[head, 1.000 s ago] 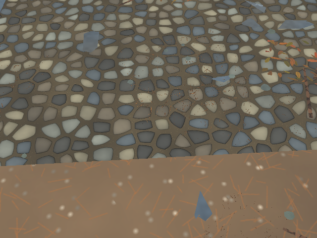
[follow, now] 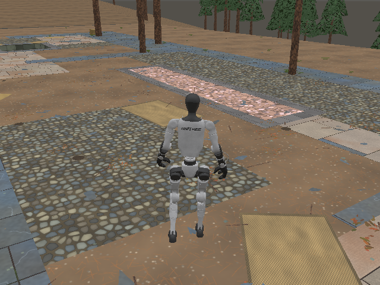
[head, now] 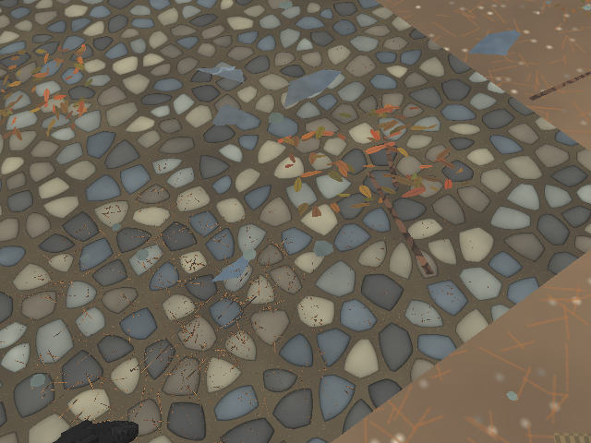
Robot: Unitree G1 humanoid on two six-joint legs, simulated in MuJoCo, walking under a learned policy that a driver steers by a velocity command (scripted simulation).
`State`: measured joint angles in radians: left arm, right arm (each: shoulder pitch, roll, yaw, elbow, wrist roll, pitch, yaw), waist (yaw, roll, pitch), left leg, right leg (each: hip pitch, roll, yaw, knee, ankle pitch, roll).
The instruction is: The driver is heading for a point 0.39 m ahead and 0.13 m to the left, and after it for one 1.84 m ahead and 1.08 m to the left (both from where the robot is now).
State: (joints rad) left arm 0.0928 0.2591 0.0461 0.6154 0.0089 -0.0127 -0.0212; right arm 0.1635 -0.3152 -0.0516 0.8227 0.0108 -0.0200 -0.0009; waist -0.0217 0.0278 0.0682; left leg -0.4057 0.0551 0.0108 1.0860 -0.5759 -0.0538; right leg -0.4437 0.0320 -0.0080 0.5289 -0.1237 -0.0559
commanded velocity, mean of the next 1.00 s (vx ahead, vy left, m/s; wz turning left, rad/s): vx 0.29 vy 0.00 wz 0.13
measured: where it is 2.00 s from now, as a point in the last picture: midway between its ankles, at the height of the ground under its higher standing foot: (215, 298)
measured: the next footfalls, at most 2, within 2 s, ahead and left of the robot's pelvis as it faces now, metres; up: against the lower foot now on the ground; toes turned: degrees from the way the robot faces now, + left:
left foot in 0.22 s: +0.08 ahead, +0.16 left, +0.00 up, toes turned +0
left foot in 0.94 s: +0.44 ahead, +0.17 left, +0.00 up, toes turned +13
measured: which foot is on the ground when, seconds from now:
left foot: up 0.00-0.20, down 0.22-0.48, up 0.50-0.92, down 0.94-1.00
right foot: down 0.00-0.96, up 0.98-1.00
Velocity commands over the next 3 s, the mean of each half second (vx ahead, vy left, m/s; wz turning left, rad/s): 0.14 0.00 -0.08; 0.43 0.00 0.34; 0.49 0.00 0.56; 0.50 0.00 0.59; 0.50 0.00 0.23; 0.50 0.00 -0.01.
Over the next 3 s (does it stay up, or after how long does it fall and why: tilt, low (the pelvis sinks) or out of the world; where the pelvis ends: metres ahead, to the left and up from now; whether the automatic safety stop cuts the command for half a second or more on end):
stays up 1.17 0.75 0.00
